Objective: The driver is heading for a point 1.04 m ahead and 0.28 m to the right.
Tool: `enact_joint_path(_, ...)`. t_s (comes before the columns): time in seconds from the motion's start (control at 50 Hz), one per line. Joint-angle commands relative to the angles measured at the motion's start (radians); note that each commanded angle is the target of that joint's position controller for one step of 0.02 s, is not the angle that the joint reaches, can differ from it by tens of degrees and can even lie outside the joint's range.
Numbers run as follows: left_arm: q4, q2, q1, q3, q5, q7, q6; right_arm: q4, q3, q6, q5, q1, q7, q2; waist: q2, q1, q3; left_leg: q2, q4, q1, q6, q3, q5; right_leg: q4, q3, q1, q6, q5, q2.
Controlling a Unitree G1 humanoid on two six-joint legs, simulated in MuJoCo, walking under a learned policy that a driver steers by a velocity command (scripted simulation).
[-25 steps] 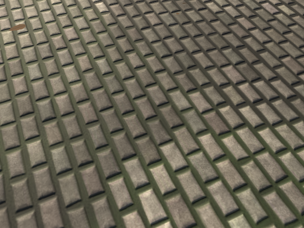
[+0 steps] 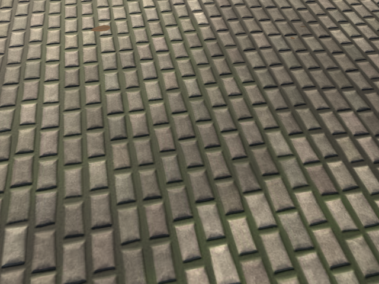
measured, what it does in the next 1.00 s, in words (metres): walks ahead: right foot, then left foot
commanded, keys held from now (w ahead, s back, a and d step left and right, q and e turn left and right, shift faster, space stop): no key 0.02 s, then w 0.84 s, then w+e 0.14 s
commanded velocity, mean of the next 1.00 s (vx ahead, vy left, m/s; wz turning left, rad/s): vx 0.37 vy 0.00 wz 0.01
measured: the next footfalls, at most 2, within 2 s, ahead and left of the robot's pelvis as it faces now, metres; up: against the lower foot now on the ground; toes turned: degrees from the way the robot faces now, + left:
right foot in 0.34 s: +0.11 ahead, -0.13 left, +0.00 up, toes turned -1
left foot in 0.84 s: +0.48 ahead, +0.07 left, +0.00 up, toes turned +1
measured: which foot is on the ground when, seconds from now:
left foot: down 0.00-0.34, up 0.36-0.82, down 0.84-1.00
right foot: down 0.00-0.06, up 0.08-0.32, down 0.34-0.86, up 0.88-1.00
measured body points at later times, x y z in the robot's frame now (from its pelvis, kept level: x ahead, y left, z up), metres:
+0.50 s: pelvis +0.10 -0.06 +0.01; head +0.11 -0.08 +0.46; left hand +0.14 +0.22 -0.10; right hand +0.24 -0.32 -0.10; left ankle +0.10 +0.10 -0.65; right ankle +0.07 -0.13 -0.73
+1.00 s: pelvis +0.38 -0.02 +0.00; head +0.42 -0.02 +0.45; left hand +0.45 +0.26 -0.12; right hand +0.52 -0.28 -0.10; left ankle +0.44 +0.07 -0.73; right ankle +0.29 -0.15 -0.64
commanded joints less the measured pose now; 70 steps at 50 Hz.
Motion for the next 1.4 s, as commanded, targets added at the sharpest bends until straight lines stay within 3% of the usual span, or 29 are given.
enact_joint_path(0.02, -0.058, 0.110, -0.031, 0.023, 0.010, 0.007, -0.012, -0.071, -0.034, -0.038, -0.001, -0.053, 0.001, -0.137, 0.185, -0.012, -0.056, 0.152, -0.160, 0.026, 0.072, -0.179, 0.102, -0.048, 0.011, 0.019, 0.015, 0.125, -0.009)
enact_joint_path(0.06, -0.036, 0.097, -0.009, 0.021, -0.008, 0.003, -0.014, -0.059, -0.029, -0.032, 0.000, 0.000, -0.006, -0.134, 0.164, -0.028, -0.037, 0.129, -0.195, 0.009, 0.070, -0.181, -0.168, 0.001, -0.042, 0.006, 0.001, -0.005, 0.029)
enact_joint_path(0.1, -0.043, 0.104, -0.043, 0.026, -0.022, 0.002, -0.023, -0.047, -0.050, -0.024, 0.016, 0.068, -0.012, -0.201, 0.209, -0.074, 0.038, 0.206, -0.278, 0.028, 0.141, -0.313, -0.447, 0.122, -0.081, -0.157, -0.017, -0.120, 0.068)
enact_joint_path(0.16, -0.072, 0.114, -0.093, 0.036, -0.045, -0.015, -0.054, -0.023, -0.056, -0.046, 0.026, 0.138, -0.018, -0.209, 0.236, -0.100, 0.095, 0.331, -0.339, 0.100, 0.235, -0.497, -0.424, 0.342, 0.012, -0.369, -0.075, -0.258, 0.001)
enact_joint_path(0.22, -0.058, 0.099, -0.074, 0.030, -0.049, -0.038, -0.077, -0.030, -0.054, -0.064, 0.043, 0.085, -0.012, -0.187, 0.160, -0.070, 0.058, 0.303, -0.328, 0.135, 0.212, -0.399, -0.254, 0.256, 0.010, -0.342, -0.114, -0.214, -0.025)
enact_joint_path(0.28, -0.004, 0.084, 0.040, 0.026, -0.040, -0.057, -0.086, -0.036, -0.060, -0.058, 0.054, 0.016, 0.004, -0.200, 0.139, 0.001, -0.006, 0.211, -0.263, -0.040, 0.170, -0.222, -0.118, 0.054, -0.075, 0.007, -0.103, 0.032, 0.045)
enact_joint_path(0.32, 0.054, 0.102, 0.195, 0.039, -0.038, -0.052, -0.082, -0.027, -0.044, -0.059, 0.045, 0.027, 0.009, -0.148, 0.098, 0.064, -0.043, 0.152, -0.123, -0.179, 0.125, -0.154, -0.145, 0.007, -0.077, 0.250, -0.095, 0.061, 0.075)
enact_joint_path(0.34, 0.064, 0.166, 0.298, 0.054, -0.034, -0.040, -0.086, -0.043, -0.023, -0.068, 0.034, 0.004, 0.013, -0.078, -0.058, 0.100, -0.051, 0.058, 0.174, -0.301, 0.049, -0.049, -0.136, -0.128, 0.172, 0.349, -0.152, -0.072, -0.093)
enact_joint_path(0.36, 0.045, 0.302, 0.342, 0.079, -0.024, -0.043, -0.093, -0.100, -0.023, -0.088, 0.043, 0.012, 0.004, -0.075, -0.281, 0.088, -0.070, -0.043, 0.493, -0.524, -0.006, 0.003, -0.297, -0.324, 0.662, 0.408, -0.323, -0.326, -0.330)
enact_joint_path(0.38, 0.026, 0.251, 0.281, 0.064, -0.014, -0.041, -0.100, -0.092, -0.042, -0.103, 0.071, 0.018, -0.002, -0.150, -0.180, 0.068, -0.020, 0.014, 0.647, -0.612, 0.003, -0.081, -0.294, -0.384, 0.771, 0.353, -0.373, -0.519, -0.365)
enact_joint_path(0.4, 0.011, 0.196, 0.221, 0.046, -0.022, -0.037, -0.104, -0.083, -0.051, -0.110, 0.078, 0.008, 0.001, -0.180, -0.122, 0.045, 0.057, 0.063, 0.683, -0.672, 0.022, -0.084, -0.181, -0.375, 0.668, 0.320, -0.339, -0.511, -0.332)
enact_joint_path(0.46, -0.009, 0.146, 0.148, 0.024, -0.012, -0.034, -0.102, -0.044, -0.055, -0.114, 0.037, 0.019, 0.007, -0.159, -0.045, 0.000, 0.061, 0.131, 0.600, -0.583, 0.024, -0.055, 0.056, -0.378, 0.375, 0.232, -0.248, -0.155, -0.198)
enact_joint_path(0.62, 0.042, 0.141, 0.246, 0.012, -0.024, -0.013, -0.084, -0.086, -0.024, -0.116, 0.039, -0.162, 0.032, -0.078, -0.034, 0.050, 0.060, 0.103, 0.219, -0.501, -0.030, 0.042, 0.348, -0.400, 0.081, 0.230, -0.213, 0.373, -0.107)
enact_joint_path(0.76, 0.089, 0.173, 0.303, 0.022, -0.037, -0.007, -0.062, -0.131, -0.020, -0.140, 0.053, -0.308, 0.077, -0.092, -0.043, 0.052, 0.098, 0.051, -0.010, -0.438, 0.033, 0.061, 0.312, -0.328, 0.072, 0.371, -0.218, 0.543, -0.183)
enact_joint_path(0.8, 0.087, 0.203, 0.287, 0.034, -0.035, -0.001, -0.055, -0.112, -0.038, -0.138, 0.046, -0.228, 0.072, -0.135, -0.083, -0.010, 0.014, -0.001, -0.014, -0.297, 0.074, 0.091, 0.235, -0.201, 0.063, 0.420, -0.200, 0.890, -0.185)
enact_joint_path(0.84, 0.071, 0.207, 0.245, 0.033, -0.024, 0.004, -0.046, -0.036, -0.073, -0.130, 0.044, 0.071, 0.048, -0.210, -0.086, -0.170, -0.182, 0.013, -0.025, 0.155, 0.147, 0.071, 0.297, 0.154, 0.023, 0.271, -0.158, 1.014, -0.134)
enact_joint_path(0.86, 0.036, 0.143, 0.251, 0.012, 0.007, 0.006, -0.053, 0.005, -0.087, -0.119, 0.028, 0.258, 0.029, -0.289, 0.087, -0.206, -0.354, 0.241, 0.036, 0.502, 0.204, -0.195, 0.323, 0.492, -0.007, 0.014, -0.134, 0.532, -0.045)
enact_joint_path(0.88, 0.048, 0.031, 0.401, -0.021, -0.025, -0.011, -0.071, 0.014, -0.078, -0.127, 0.025, 0.242, 0.040, -0.276, 0.353, -0.110, -0.511, 0.462, -0.121, 0.765, 0.386, -0.719, 0.111, 0.828, 0.096, -0.328, -0.084, -0.274, 0.143)
enact_joint_path(0.9, 0.043, 0.171, 0.295, 0.014, -0.054, -0.019, -0.091, 0.006, -0.063, -0.121, 0.030, 0.193, 0.034, -0.187, 0.199, -0.156, -0.389, 0.419, -0.196, 0.646, 0.326, -0.662, -0.014, 0.886, 0.179, -0.430, -0.091, -0.240, 0.075)
enact_joint_path(0.92, 0.002, 0.190, 0.179, 0.023, -0.079, -0.022, -0.097, 0.007, -0.051, -0.118, 0.030, 0.130, 0.026, -0.157, 0.142, -0.140, -0.217, 0.379, -0.220, 0.479, 0.274, -0.468, 0.019, 0.860, 0.138, -0.452, -0.094, -0.157, 0.027)
enact_joint_path(0.94, -0.012, 0.158, 0.129, 0.017, -0.072, -0.017, -0.098, 0.021, -0.046, -0.124, 0.026, 0.080, 0.029, -0.146, 0.030, -0.096, -0.116, 0.338, -0.263, 0.311, 0.246, -0.359, 0.124, 0.793, 0.115, -0.423, -0.089, -0.087, -0.019)
enact_joint_path(0.98, -0.003, 0.130, 0.166, 0.024, -0.053, -0.011, -0.073, 0.033, -0.042, -0.144, 0.011, 0.021, 0.033, -0.123, 0.094, -0.024, -0.060, 0.282, -0.334, 0.143, 0.221, -0.213, 0.207, 0.710, 0.121, -0.324, -0.077, -0.005, -0.070)
enact_joint_path(1.08, -0.027, 0.090, 0.115, 0.021, -0.044, -0.002, -0.035, 0.095, -0.056, -0.171, 0.014, 0.014, 0.030, -0.149, 0.078, -0.009, 0.029, 0.268, -0.423, 0.036, 0.218, -0.026, 0.318, 0.569, 0.129, -0.390, -0.033, 0.102, -0.093)
enact_joint_path(1.2, -0.096, 0.057, -0.082, 0.004, -0.039, -0.041, -0.057, 0.132, -0.065, -0.151, 0.024, 0.070, 0.010, -0.200, 0.060, -0.090, 0.055, 0.239, -0.416, 0.131, 0.168, 0.143, 0.364, 0.207, 0.026, -0.380, -0.051, 0.383, -0.065)
enact_joint_path(1.28, -0.167, 0.070, -0.173, 0.007, -0.041, -0.066, -0.054, 0.163, -0.077, -0.116, 0.044, 0.126, 0.004, -0.233, 0.068, -0.112, 0.072, 0.302, -0.339, 0.315, 0.144, 0.165, 0.444, 0.111, -0.012, -0.452, -0.091, 0.270, -0.045)
enact_joint_path(1.32, -0.186, 0.096, -0.149, 0.020, -0.039, -0.075, -0.048, 0.159, -0.084, -0.099, 0.050, 0.107, -0.002, -0.259, 0.099, -0.076, 0.034, 0.311, -0.234, 0.360, 0.119, 0.192, 0.707, 0.096, -0.063, -0.377, -0.127, 0.159, 0.004)
enact_joint_path(1.36, -0.154, 0.159, 0.039, 0.060, -0.041, -0.071, -0.040, 0.148, -0.087, -0.081, 0.053, 0.079, -0.011, -0.277, 0.117, 0.039, -0.085, 0.280, 0.048, 0.329, 0.083, 0.234, 0.962, 0.062, -0.118, -0.116, -0.180, 0.109, 0.094)
enact_joint_path(1.38, -0.110, 0.225, 0.217, 0.096, -0.043, -0.057, -0.033, 0.138, -0.074, -0.081, 0.048, 0.080, -0.017, -0.253, 0.077, 0.125, -0.177, 0.237, 0.304, 0.164, 0.042, 0.251, 0.844, 0.022, -0.064, 0.172, -0.224, 0.161, 0.102)
enact_joint_path(1.4, -0.102, 0.350, 0.270, 0.125, -0.047, -0.039, -0.030, 0.085, -0.035, -0.099, 0.012, 0.160, -0.009, -0.131, -0.172, 0.062, -0.266, 0.093, 0.687, -0.281, -0.025, 0.238, 0.123, -0.010, 0.416, 0.543, -0.376, 0.082, -0.154)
